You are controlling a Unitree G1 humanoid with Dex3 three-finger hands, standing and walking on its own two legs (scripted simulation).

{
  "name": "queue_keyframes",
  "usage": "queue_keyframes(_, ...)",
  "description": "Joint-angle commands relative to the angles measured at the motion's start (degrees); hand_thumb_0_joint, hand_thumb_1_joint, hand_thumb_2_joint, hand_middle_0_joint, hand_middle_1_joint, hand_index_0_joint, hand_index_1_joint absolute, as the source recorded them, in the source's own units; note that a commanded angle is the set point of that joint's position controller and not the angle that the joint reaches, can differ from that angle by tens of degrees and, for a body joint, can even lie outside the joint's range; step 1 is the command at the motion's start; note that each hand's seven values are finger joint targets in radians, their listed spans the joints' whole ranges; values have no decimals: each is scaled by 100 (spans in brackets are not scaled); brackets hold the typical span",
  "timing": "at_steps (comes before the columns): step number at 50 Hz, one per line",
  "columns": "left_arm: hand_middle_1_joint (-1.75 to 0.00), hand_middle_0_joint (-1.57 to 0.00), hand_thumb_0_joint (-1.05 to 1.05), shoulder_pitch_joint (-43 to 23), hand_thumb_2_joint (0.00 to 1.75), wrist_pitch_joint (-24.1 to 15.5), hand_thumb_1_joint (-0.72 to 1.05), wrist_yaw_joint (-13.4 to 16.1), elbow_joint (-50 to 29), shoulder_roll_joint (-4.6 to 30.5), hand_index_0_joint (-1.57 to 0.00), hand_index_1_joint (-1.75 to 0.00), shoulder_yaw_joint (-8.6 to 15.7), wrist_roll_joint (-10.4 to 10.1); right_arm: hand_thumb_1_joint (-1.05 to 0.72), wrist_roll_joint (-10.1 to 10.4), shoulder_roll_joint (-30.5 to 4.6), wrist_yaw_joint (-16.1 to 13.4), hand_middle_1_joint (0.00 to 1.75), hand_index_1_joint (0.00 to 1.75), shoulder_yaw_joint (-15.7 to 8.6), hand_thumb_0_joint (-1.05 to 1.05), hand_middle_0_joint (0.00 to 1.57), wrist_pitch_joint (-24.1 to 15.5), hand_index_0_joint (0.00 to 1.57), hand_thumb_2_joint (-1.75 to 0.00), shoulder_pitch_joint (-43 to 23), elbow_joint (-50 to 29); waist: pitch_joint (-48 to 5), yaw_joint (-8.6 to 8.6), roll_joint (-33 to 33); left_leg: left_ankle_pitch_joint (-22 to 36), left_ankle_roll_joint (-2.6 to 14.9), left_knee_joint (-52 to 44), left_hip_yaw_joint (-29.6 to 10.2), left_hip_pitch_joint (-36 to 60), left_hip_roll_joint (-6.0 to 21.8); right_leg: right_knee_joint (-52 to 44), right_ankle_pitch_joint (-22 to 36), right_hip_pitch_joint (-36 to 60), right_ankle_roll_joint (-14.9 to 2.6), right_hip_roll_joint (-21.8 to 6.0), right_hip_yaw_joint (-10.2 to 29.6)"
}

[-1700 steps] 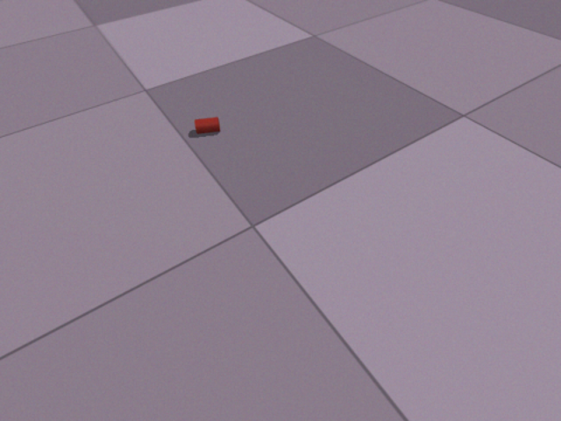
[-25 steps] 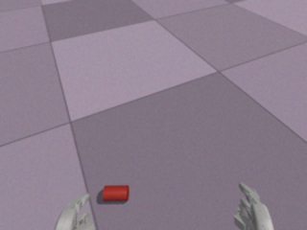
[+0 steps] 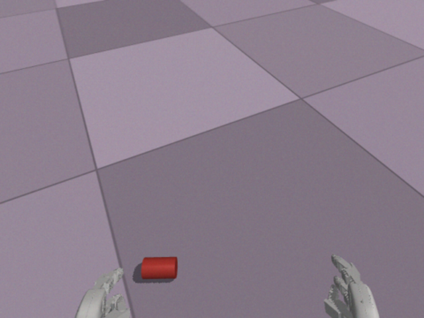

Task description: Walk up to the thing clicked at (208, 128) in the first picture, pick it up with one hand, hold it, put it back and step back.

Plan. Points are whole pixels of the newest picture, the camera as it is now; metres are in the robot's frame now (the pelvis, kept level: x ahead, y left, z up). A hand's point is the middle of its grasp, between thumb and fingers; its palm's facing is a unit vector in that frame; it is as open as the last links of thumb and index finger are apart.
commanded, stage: home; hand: left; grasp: from above
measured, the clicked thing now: (160, 267) +0.45 +0.25 -0.67
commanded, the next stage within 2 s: stand in 0.42 s
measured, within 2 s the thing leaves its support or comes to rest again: neither
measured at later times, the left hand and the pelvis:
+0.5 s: hand (128, 313) +0.16 +0.18 -0.05, palm faces +0.04 -0.98 -0.19, open 7.4 cm; pelvis +0.00 +0.00 +0.00, yaw +0 degrees
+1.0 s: hand out of the picture +0.06 +0.24 -0.11, palm faces +0.03 -0.95 -0.31, open 7.4 cm; pelvis -0.01 +0.01 +0.05, yaw -1 degrees
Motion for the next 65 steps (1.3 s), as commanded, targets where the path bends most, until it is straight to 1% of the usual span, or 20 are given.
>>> queue_keyframes(1,-30,-20,0,-17,90,-322,90,68,-1058,597,-20,-30,395,27,-90,-19,-692,-96,30,30,-350,0,20,-320,20,-90,-349,-929,-468,36,8,1382,27,-949,-49,478,-52,-780,1136,322,-86,121,2)
queue_keyframes(15,-30,-20,0,-48,90,-295,90,53,-1036,575,-20,-30,338,48,-90,-19,-731,-93,30,30,-375,0,20,-311,20,-90,-339,-897,-399,-18,107,1286,10,-1004,-66,549,-38,-764,1045,229,-86,127,1)
queue_keyframes(18,-30,-20,0,-1,90,-308,90,64,-1064,614,-20,-30,373,35,-90,-12,-714,-107,30,30,-378,0,20,-303,20,-90,-303,-890,-595,-16,8,1703,23,-882,-36,619,-52,-730,1429,379,-84,117,13)
queue_keyframes(23,-30,-20,0,34,90,-310,90,74,-910,621,-20,-30,422,30,-90,-18,-705,-103,30,30,-375,0,20,-304,20,-90,-325,-892,-490,-5,-121,1462,54,-875,-14,480,-77,-803,1285,383,-57,104,29)
queue_keyframes(24,-30,-20,0,-175,90,-340,90,62,-1211,581,-20,-30,290,39,-90,-12,-683,-92,30,30,-353,0,20,-303,20,-90,-403,-960,-383,5,-5,1377,46,-922,-13,459,-73,-822,1205,299,-65,104,15)
queue_keyframes(25,-30,-20,0,-7,90,-301,90,53,-918,587,-20,-30,367,34,-90,-16,-708,-96,30,30,-367,0,20,-291,20,-90,-338,-896,-366,-19,-30,1296,47,-923,-14,465,-71,-825,1112,286,-67,108,23)
queue_keyframes(26,-30,-20,0,-1724,90,-1461,90,276,1093,1061,-20,-30,338,693,-90,-730,-1283,246,30,30,-573,0,20,334,20,-90,-767,486,830,453,-279,2546,273,-1428,-231,723,215,-1007,1482,1196,-364,-347,611)
queue_keyframes(27,-30,-20,0,-1186,90,-1834,90,260,1874,1068,-20,-30,447,703,-90,-718,-1277,406,30,30,-663,0,20,554,20,-90,-724,518,227,394,-362,3035,290,-1407,-124,1385,183,-1017,1820,1324,-498,-363,753)
queue_keyframes(28,-30,-20,0,-1149,90,-2008,90,239,2141,1119,-20,-30,432,762,-90,-712,-1290,500,30,30,-655,0,20,659,20,-90,-650,495,95,339,-392,3194,310,-1397,-126,1568,192,-1025,1981,1371,-548,-367,744)
queue_keyframes(29,-30,-20,0,-1293,90,-2110,90,207,2284,1115,-20,-30,389,731,-90,-738,-1318,565,30,30,-637,0,20,719,20,-90,-550,501,179,243,-188,2780,341,-1553,-278,1501,199,-1135,1907,1323,-483,-352,816)
queue_keyframes(31,-30,-20,0,-1493,90,-2268,90,169,2760,1160,-20,-30,353,671,-90,-477,-1128,739,30,30,-624,0,20,768,20,-90,-623,735,43,341,-103,2361,372,-1862,-256,1798,162,-1189,1860,1709,-385,-458,811)
queue_keyframes(33,-30,-20,0,-1535,90,-2316,90,165,3226,1140,-20,-30,380,622,-90,-383,-1136,805,30,30,-669,0,20,824,20,-90,-834,844,49,404,-425,2247,281,-1869,-158,1957,111,-1479,1859,1732,-368,-513,853)
queue_keyframes(35,-30,-20,0,-1777,90,-2399,90,172,3679,1174,-20,-30,368,600,-90,-365,-1075,850,30,30,-683,0,20,897,20,-90,-863,1081,287,374,-517,1663,249,-2101,-164,1985,76,-1875,1368,1724,-346,-627,1000)
queue_keyframes(37,-30,-20,0,-1847,90,-2497,90,172,4053,1207,-20,-30,368,611,-90,-363,-1082,880,30,30,-707,0,20,957,20,-90,-873,1260,160,321,-467,1807,240,-2114,-101,2265,57,-2052,1680,1940,-330,-690,1026)
queue_keyframes(43,-30,-20,0,-1899,90,-2593,90,180,4975,1146,-20,-30,321,546,-90,-372,-1159,841,30,30,-697,0,20,1055,20,-90,-781,1798,653,319,-198,2152,235,-2922,-339,2594,273,-2387,1940,2201,-214,-575,818)
queue_keyframes(46,-30,-20,0,-1867,90,-2565,90,174,5398,1124,-20,-30,302,518,-90,-352,-1267,822,30,30,-692,0,20,1100,20,-90,-889,2017,1019,369,-25,1428,236,-3567,-569,2326,390,-2663,1467,2481,-179,-504,740)
queue_keyframes(51,-30,-20,0,-1814,90,-2573,90,153,5929,1173,-20,-30,283,514,-90,-302,-1356,797,30,30,-702,0,20,1124,20,-90,-892,2352,1139,374,-29,1417,162,-4030,-630,2663,435,-2951,1568,2659,-143,-500,681)
queue_keyframes(53,-30,-20,0,-1796,90,-2576,90,142,6102,1183,-20,-30,271,507,-90,-291,-1392,799,30,30,-705,0,20,1148,20,-90,-907,2459,1305,371,32,933,153,-4256,-677,2575,451,-3045,1438,2688,-115,-486,679)
queue_keyframes(57,-30,-20,0,-1828,90,-2629,90,154,6364,1232,-20,-30,243,521,-90,-262,-1340,807,30,30,-694,0,20,1165,20,-90,-878,2644,1110,336,-290,1609,130,-4130,-502,2992,413,-3318,1683,2800,-109,-607,779)
queue_keyframes(65,-30,-20,0,-1901,90,-2624,90,152,6673,1270,-20,-30,191,506,-90,-249,-1392,834,30,30,-667,0,20,1196,20,-90,-911,2879,1289,300,-320,1478,106,-4286,-438,3024,416,-3592,1494,2790,-80,-638,818)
